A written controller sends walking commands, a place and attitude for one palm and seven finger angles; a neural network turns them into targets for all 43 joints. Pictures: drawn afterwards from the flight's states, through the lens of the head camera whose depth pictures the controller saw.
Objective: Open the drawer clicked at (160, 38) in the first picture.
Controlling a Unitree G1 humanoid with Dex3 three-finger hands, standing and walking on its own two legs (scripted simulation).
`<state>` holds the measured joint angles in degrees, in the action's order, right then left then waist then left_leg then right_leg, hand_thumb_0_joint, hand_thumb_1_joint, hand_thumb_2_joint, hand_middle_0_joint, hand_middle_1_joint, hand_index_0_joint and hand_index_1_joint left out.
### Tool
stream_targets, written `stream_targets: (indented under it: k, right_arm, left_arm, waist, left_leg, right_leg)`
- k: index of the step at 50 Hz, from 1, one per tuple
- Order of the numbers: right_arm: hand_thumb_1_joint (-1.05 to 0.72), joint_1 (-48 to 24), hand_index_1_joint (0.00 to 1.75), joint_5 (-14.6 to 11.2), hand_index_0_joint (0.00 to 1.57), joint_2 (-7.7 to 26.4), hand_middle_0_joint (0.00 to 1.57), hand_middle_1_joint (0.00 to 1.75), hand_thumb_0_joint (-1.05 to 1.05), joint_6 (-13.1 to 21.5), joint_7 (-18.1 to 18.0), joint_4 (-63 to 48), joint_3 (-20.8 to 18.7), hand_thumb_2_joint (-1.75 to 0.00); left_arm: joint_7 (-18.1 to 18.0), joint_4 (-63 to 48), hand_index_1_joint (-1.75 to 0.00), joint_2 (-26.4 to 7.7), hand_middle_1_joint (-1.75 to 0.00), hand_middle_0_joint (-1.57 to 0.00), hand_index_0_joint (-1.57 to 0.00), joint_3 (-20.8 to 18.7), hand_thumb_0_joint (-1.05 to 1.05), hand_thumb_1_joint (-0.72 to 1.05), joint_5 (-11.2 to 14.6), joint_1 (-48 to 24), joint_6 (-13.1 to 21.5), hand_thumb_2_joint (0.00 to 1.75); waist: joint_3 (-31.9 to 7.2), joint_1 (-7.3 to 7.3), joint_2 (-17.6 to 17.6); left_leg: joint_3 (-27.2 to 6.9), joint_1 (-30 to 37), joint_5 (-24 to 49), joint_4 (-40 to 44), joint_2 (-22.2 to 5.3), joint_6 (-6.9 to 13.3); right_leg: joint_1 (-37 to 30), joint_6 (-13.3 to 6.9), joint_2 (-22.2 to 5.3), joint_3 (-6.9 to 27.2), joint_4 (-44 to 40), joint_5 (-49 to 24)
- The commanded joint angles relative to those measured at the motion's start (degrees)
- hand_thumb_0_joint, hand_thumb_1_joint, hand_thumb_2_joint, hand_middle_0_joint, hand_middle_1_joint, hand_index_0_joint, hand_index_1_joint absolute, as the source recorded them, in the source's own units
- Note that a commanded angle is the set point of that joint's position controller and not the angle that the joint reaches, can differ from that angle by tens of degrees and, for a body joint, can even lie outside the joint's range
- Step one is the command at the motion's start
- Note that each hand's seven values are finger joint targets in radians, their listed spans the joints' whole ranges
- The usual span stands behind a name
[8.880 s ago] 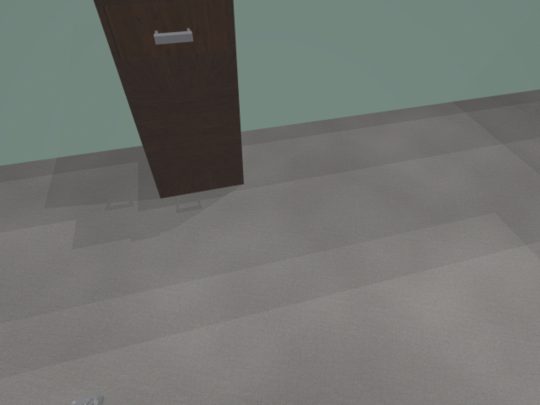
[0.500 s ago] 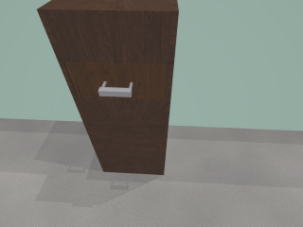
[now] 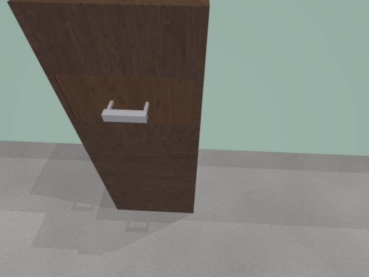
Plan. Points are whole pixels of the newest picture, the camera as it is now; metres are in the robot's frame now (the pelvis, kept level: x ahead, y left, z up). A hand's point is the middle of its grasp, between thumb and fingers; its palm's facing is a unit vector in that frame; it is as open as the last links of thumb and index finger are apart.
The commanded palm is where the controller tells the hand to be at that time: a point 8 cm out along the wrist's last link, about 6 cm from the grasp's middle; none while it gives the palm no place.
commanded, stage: come to a stop and stand still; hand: left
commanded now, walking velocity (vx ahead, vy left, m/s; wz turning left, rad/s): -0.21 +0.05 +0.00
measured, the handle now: (127, 110) +0.54 +0.21 +0.04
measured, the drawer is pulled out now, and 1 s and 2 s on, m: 0.00 0.00 0.00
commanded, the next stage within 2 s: look again from close up in 0.94 s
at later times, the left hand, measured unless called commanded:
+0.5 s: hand out of the picture +0.05 +0.20 -0.17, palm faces +0.02 -0.96 -0.29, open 7.4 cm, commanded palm none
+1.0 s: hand out of the picture +0.00 +0.21 -0.16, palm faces -0.02 -0.97 -0.23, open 7.4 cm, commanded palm none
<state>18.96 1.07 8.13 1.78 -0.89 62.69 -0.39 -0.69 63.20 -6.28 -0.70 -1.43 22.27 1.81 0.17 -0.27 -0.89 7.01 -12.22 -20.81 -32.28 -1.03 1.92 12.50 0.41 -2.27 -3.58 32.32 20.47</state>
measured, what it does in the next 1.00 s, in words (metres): stands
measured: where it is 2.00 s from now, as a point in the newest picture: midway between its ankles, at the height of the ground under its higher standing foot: outside the picture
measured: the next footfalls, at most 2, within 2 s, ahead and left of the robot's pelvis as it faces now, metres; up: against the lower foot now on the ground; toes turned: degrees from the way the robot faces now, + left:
none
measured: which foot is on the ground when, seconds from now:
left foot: down 0.00-1.00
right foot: down 0.00-1.00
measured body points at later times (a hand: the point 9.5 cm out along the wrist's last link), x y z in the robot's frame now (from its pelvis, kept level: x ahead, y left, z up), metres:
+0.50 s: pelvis +0.01 +0.00 +0.00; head +0.05 -0.01 +0.44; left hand +0.05 +0.25 -0.15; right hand +0.06 -0.24 -0.16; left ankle -0.03 +0.10 -0.72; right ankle -0.04 -0.12 -0.73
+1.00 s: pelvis -0.03 +0.02 +0.01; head -0.01 +0.01 +0.46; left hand +0.00 +0.26 -0.14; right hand -0.01 -0.22 -0.15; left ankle -0.02 +0.10 -0.73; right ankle -0.03 -0.12 -0.73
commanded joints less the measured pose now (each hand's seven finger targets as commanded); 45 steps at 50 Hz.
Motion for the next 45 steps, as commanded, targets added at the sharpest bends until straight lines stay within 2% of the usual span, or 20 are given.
stream_targets:
  k: [1, 3, 5, 11, 13, 15, 18, 21, 22, 23, 24, 25, 26, 27, 28, 29, 31, 32, 35, 45]
  right_arm:
    - [-0.9, 0.56, 0.3, -0.19, 0.2, 1.91, 0.2, 0.3, 0.0, 1.37, -0.51, -2.39, -0.05, -0.9]
    - [-0.9, 2.84, 0.3, -0.51, 0.2, 2.54, 0.2, 0.3, 0.0, 1.44, -1.13, -0.51, 0.2, -0.9]
    - [-0.9, 4.01, 0.3, -0.74, 0.2, 4.82, 0.2, 0.3, 0.0, 1.23, -2.01, 0.61, -0.41, -0.9]
    - [-0.9, 1.7, 0.3, -0.55, 0.2, 6.96, 0.2, 0.3, 0.0, -0.6, -2.23, -1.89, -2.5, -0.9]
    - [-0.9, 0.28, 0.3, -0.33, 0.2, 7.61, 0.2, 0.3, 0.0, -0.85, -2.07, -2.94, -2.83, -0.9]
    - [-0.9, -0.69, 0.3, -0.17, 0.2, 7.45, 0.2, 0.3, 0.0, -1.0, -1.99, -4.0, -2.9, -0.9]
    - [-0.9, -1.33, 0.3, -0.25, 0.2, 6.42, 0.2, 0.3, 0.0, -1.27, -1.78, -5.41, -3.0, -0.9]
    - [-0.9, -4.91, 0.3, -0.61, 0.2, 2.97, 0.2, 0.3, 0.0, -1.82, -1.05, -6.9, -2.17, -0.9]
    - [-0.9, -6.21, 0.3, -0.63, 0.2, 2.83, 0.2, 0.3, 0.0, -1.8, -0.89, -7.54, -2.09, -0.9]
    - [-0.9, -9.42, 0.3, -1.17, 0.2, 8.04, 0.2, 0.3, 0.0, -1.04, -0.68, -11.55, -3.16, -0.9]
    - [-0.9, -6.53, 0.3, -0.73, 0.2, 6.11, 0.2, 0.3, 0.0, -1.34, 0.11, -12.26, -2.82, -0.9]
    - [-0.9, -3.09, 0.3, -0.95, 0.2, 6.58, 0.2, 0.3, 0.0, -1.62, 0.26, -11.58, -2.6, -0.9]
    - [-0.9, -0.11, 0.3, -0.36, 0.2, 7.07, 0.2, 0.3, 0.0, -1.33, 0.49, -10.68, -2.42, -0.9]
    - [-0.9, -1.15, 0.3, 0.37, 0.2, 9.42, 0.2, 0.3, 0.0, -1.17, 0.32, -10.87, -2.44, -0.9]
    - [-0.9, -2.4, 0.3, 0.25, 0.2, 10.14, 0.2, 0.3, 0.0, -1.26, 0.03, -11.26, -2.2, -0.9]
    - [-0.9, -3.69, 0.3, 0.16, 0.2, 10.45, 0.2, 0.3, 0.0, -1.33, -0.22, -11.43, -2.03, -0.9]
    - [-0.9, -6.87, 0.3, 0.29, 0.2, 10.1, 0.2, 0.3, 0.0, -1.4, -0.27, -12.48, -1.6, -0.9]
    - [-0.9, -8.31, 0.3, 0.11, 0.2, 9.89, 0.2, 0.3, 0.0, -1.51, -0.14, -12.91, -1.33, -0.9]
    - [-0.9, -6.21, 0.3, -0.13, 0.2, 9.55, 0.2, 0.3, 0.0, -1.49, 0.21, -12.55, -1.23, -0.9]
    - [-0.9, -3.63, 0.3, 0.01, 0.2, 10.18, 0.2, 0.3, 0.0, -0.32, 0.21, -8.73, -0.52, -0.9]
  left_arm:
    - [-1.06, -0.33, -0.3, -7.03, -0.3, -0.2, -0.2, -1.87, 0.0, 0.9, 0.19, 6.49, 1.09, 0.9]
    - [-1.63, -1.01, -0.3, -6.1, -0.3, -0.2, -0.2, -1.36, 0.0, 0.9, 0.36, 3.95, 1.04, 0.9]
    - [-2.33, -1.54, -0.3, -6.26, -0.3, -0.2, -0.2, -1.31, 0.0, 0.9, 0.78, 3.03, 0.67, 0.9]
    - [-2.99, -5.04, -0.3, -6.4, -0.3, -0.2, -0.2, -2.3, 0.0, 0.9, 0.5, -0.84, -1.1, 0.9]
    - [-2.71, -5.8, -0.3, -6.16, -0.3, -0.2, -0.2, -2.53, 0.0, 0.9, 0.36, -1.47, -1.42, 0.9]
    - [-2.46, -6.22, -0.3, -6.37, -0.3, -0.2, -0.2, -2.72, 0.0, 0.9, 0.18, -1.06, -1.42, 0.9]
    - [-2.66, -6.36, -0.3, -9.59, -0.3, -0.2, -0.2, -3.18, 0.0, 0.9, 0.05, 1.35, -0.84, 0.9]
    - [-2.68, -6.03, -0.3, -11.03, -0.3, -0.2, -0.2, -2.68, 0.0, 0.9, -0.2, 1.68, -0.99, 0.9]
    - [-2.71, -6.63, -0.3, -11.4, -0.3, -0.2, -0.2, -2.6, 0.0, 0.9, -0.49, 0.57, -1.14, 0.9]
    - [-4.63, -8.13, -0.3, -13.54, -0.3, -0.2, -0.2, -2.69, 0.0, 0.9, -0.8, -1.84, -0.33, 0.9]
    - [-4.11, -12.26, -0.3, -15.6, -0.3, -0.2, -0.2, -2.9, 0.0, 0.9, -0.09, -3.24, 0.08, 0.9]
    - [-3.85, -12.94, -0.3, -14.54, -0.3, -0.2, -0.2, -2.72, 0.0, 0.9, 0.49, -6.17, 0.28, 0.9]
    - [-3.64, -14.03, -0.3, -13.46, -0.3, -0.2, -0.2, -2.37, 0.0, 0.9, 0.87, -7.46, -0.08, 0.9]
    - [-3.35, -14.23, -0.3, -11.47, -0.3, -0.2, -0.2, -1.82, 0.0, 0.9, 1.3, -6.21, -0.54, 0.9]
    - [-3.15, -13.87, -0.3, -10.33, -0.3, -0.2, -0.2, -1.15, 0.0, 0.9, 1.09, -6.15, -1.25, 0.9]
    - [-2.81, -13.56, -0.3, -9.64, -0.3, -0.2, -0.2, -0.78, 0.0, 0.9, 0.89, -6.65, -1.86, 0.9]
    - [-2.16, -12.5, -0.3, -9.48, -0.3, -0.2, -0.2, -0.42, 0.0, 0.9, 0.71, -6.01, -2.07, 0.9]
    - [-1.84, -11.79, -0.3, -9.65, -0.3, -0.2, -0.2, -0.39, 0.0, 0.9, 0.67, -4.73, -1.85, 0.9]
    - [-1.35, -12.08, -0.3, -11.64, -0.3, -0.2, -0.2, 0.0, 0.0, 0.9, 0.61, -7.72, -1.28, 0.9]
    - [-0.96, -9.9, -0.3, -10.65, -0.3, -0.2, -0.2, 0.26, 0.0, 0.9, 0.47, -4.43, -1.28, 0.9]
  waist:
    - [3.48, -0.17, 9.17]
    - [0.56, 1.14, 2.91]
    - [-1.97, 0.87, -2.36]
    - [0.11, 0.57, -3.97]
    - [1.11, 0.08, -4.51]
    - [0.65, -0.33, -3.29]
    - [-3.66, -0.86, 5.55]
    - [-3.99, -2.1, 11.99]
    - [-3.01, -2.11, 12.96]
    - [-3.15, 0.21, 13.76]
    - [-7.21, 0.32, 14.16]
    - [-9.38, 2.92, 10.1]
    - [-9.66, 3.48, 0.07]
    - [-7.05, 1.99, -9.02]
    - [-2.78, 1.1, -13.91]
    - [1.73, 0.47, -12.19]
    - [5.68, -1.26, -4.94]
    - [4.6, -1.63, -2.2]
    - [4.86, 1.04, 3.65]
    - [2.88, -0.16, 0.2]
  left_leg:
    - [-1.08, -6.69, 9.54, -1.1, -1.1, -0.08]
    - [-3.7, 1.21, 28.8, 3.9, -3.86, -0.38]
    - [-4.14, 8.11, 52.3, 1.81, -6.18, 0.3]
    - [-6.2, 11.41, 62.33, 3.48, -9.86, 3.02]
    - [-6.39, 11.09, 59.34, 4.03, -10.37, 3.7]
    - [-6.25, 9.03, 53.94, 3.32, -9.79, 3.35]
    - [-2.69, 1.49, 34.14, -2.45, -5.05, 0.0]
    - [-2.65, -9.89, -6.53, -9.36, 0.08, -1.96]
    - [-3.19, -11.69, -9.21, -9.12, 0.24, -1.82]
    - [-0.97, -12.79, -7.76, -7.11, 1.72, -2.64]
    - [-3.09, -9.4, -0.2, -5.7, 0.72, -0.03]
    - [-3.48, -3.79, 5.24, -0.22, 0.56, 0.27]
    - [-4.67, 1.36, 16.19, 4.79, -1.4, 1.04]
    - [-11.99, 2.76, 31.15, 4.03, -7.39, 3.77]
    - [-16.45, 1.91, 39.84, 6.62, -10.9, 6.85]
    - [-17.02, -1.02, 39.09, 8.37, -11.84, 7.88]
    - [-15.31, -5.99, 26.38, 8.17, -9.62, 6.72]
    - [-13.4, -6.22, 17.56, 7.67, -7.65, 4.85]
    - [-10.58, -4.6, 0.24, 8.99, -3.51, 1.82]
    - [-13.02, -6.0, -4.13, 15.79, -5.36, 2.5]
  right_leg:
    - [-5.05, -7.04, -9.3, 11.19, -8.24, -28.16]
    - [-4.52, -4.26, -6.06, 4.72, -1.79, -44.25]
    - [-2.9, -1.88, -4.67, 2.25, 0.02, -40.95]
    - [3.03, -0.44, -2.46, 0.46, 1.81, -19.58]
    - [3.85, -0.3, -2.03, 0.17, 0.92, -14.48]
    - [1.92, -0.66, -2.56, 0.52, -1.02, -19.02]
    - [-6.35, -3.65, -8.65, 6.06, -0.48, -48.74]
    - [-13.18, -10.63, -15.81, 11.11, -3.15, -62.63]
    - [-13.49, -11.27, -15.66, 10.55, -3.16, -62.53]
    - [-12.37, -7.05, -12.3, 15.95, 0.64, -79.59]
    - [-12.67, -6.32, -11.56, 9.72, 1.78, -70.7]
    - [-10.41, -5.84, -10.23, 7.86, 4.19, -59.89]
    - [-7.21, -4.68, -7.69, 4.93, 7.9, -45.68]
    - [-0.29, -2.52, -3.49, 2.44, 8.87, -26.89]
    - [3.27, -1.31, 0.18, 1.09, 9.06, -1.8]
    - [4.96, -1.31, 1.13, 1.35, 9.29, 8.96]
    - [3.18, -1.89, 0.59, 2.13, 3.02, 3.14]
    - [1.87, -2.13, -0.02, 3.76, -1.94, -1.74]
    - [5.29, -3.27, -2.73, 9.0, -8.29, 1.15]
    - [1.22, -2.49, -1.87, 5.96, -7.16, -2.11]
